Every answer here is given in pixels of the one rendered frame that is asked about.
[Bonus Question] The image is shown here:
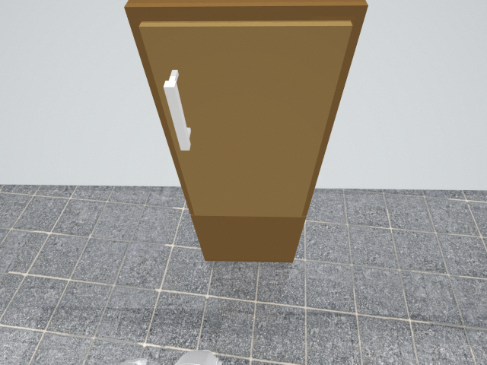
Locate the handle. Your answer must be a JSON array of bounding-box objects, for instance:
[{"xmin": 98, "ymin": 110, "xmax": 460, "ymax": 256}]
[{"xmin": 164, "ymin": 70, "xmax": 191, "ymax": 151}]

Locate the cupboard door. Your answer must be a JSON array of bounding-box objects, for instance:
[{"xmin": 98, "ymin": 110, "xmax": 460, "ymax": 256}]
[{"xmin": 139, "ymin": 21, "xmax": 352, "ymax": 217}]

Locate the robot left thigh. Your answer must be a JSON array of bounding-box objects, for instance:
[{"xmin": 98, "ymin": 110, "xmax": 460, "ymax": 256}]
[{"xmin": 174, "ymin": 350, "xmax": 222, "ymax": 365}]

